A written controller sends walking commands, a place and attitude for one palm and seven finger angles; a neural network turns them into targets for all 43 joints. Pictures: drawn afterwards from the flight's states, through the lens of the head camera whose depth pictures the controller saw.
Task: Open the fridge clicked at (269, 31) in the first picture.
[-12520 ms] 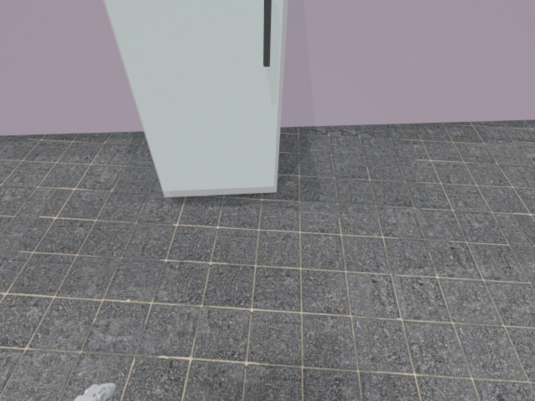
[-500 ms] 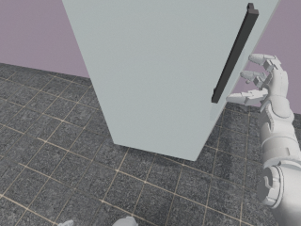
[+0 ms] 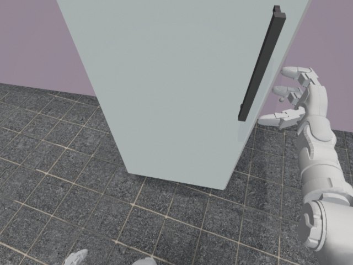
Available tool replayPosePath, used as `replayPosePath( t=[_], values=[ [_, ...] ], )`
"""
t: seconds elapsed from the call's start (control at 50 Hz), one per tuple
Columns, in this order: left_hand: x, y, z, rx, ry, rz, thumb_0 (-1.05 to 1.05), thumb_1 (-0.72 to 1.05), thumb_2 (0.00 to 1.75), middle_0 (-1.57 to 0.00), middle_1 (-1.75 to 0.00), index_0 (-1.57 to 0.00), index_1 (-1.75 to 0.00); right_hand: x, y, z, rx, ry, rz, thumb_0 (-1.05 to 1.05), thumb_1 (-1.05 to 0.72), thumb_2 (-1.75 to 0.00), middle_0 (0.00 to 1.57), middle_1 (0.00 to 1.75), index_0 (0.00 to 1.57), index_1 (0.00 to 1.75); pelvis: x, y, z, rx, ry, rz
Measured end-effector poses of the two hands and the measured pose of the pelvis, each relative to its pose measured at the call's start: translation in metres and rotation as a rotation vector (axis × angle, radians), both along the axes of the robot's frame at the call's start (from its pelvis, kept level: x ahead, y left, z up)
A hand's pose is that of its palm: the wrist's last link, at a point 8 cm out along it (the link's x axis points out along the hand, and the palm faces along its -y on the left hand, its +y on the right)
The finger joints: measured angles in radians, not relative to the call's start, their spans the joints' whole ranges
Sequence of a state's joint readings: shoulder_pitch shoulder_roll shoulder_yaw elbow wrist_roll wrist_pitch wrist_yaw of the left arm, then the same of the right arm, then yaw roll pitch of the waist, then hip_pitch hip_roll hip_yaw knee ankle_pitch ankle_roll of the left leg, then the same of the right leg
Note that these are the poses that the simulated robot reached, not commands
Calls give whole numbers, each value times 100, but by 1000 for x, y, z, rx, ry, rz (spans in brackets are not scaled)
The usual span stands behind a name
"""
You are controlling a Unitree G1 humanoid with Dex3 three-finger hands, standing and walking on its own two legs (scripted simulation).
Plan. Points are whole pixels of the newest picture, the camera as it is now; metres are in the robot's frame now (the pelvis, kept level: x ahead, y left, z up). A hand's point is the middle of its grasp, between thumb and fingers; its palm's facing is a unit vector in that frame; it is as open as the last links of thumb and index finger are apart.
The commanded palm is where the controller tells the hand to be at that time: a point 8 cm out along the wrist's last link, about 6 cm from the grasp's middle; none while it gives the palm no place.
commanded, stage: move the hooked fingers beside the handle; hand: right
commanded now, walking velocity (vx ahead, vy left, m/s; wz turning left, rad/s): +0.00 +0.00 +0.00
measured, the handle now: (256, 73) +0.55 -0.12 +0.14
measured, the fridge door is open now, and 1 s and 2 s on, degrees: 0 0 0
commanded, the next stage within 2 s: feel for the door with the fingertips in 0.18 s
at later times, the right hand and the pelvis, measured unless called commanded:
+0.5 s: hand (271, 100) +0.47 -0.15 +0.12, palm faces +0.06 +1.00 +0.01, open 14.0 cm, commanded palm +0.45 -0.20 +0.13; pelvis +0.01 +0.00 +0.00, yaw +0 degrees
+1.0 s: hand (267, 91) +0.49 -0.14 +0.13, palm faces +0.08 +1.00 -0.02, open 14.0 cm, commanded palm +0.47 -0.19 +0.13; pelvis +0.00 +0.01 +0.00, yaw +0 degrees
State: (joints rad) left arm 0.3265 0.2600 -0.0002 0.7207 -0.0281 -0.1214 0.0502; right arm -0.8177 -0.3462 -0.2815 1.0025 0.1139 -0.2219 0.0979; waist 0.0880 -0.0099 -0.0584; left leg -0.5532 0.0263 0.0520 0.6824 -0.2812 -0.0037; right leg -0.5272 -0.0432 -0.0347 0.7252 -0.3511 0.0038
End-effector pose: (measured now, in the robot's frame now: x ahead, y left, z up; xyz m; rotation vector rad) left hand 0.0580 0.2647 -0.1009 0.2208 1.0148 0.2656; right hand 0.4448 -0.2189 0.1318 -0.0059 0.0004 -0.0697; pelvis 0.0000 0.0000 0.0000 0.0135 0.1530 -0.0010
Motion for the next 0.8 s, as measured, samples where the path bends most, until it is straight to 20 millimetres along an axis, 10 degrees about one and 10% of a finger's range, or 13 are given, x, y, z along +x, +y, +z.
replayPosePath(
  t=[0.32,0.8],
  values=[
    [-13,-1,-5,-19,50,28,0,90,90,-20,-30,-20,-30,8,-8,-1,-18,-11,-31,-1,50,-31,30,120,30,120,6,3,-1,-2,16,13],
    [-13,2,-7,-34,36,24,0,90,90,-20,-30,-20,-30,18,31,-5,-8,35,-34,-1,50,-31,30,120,30,120,4,8,-1,-9,15,15]
  ],
)
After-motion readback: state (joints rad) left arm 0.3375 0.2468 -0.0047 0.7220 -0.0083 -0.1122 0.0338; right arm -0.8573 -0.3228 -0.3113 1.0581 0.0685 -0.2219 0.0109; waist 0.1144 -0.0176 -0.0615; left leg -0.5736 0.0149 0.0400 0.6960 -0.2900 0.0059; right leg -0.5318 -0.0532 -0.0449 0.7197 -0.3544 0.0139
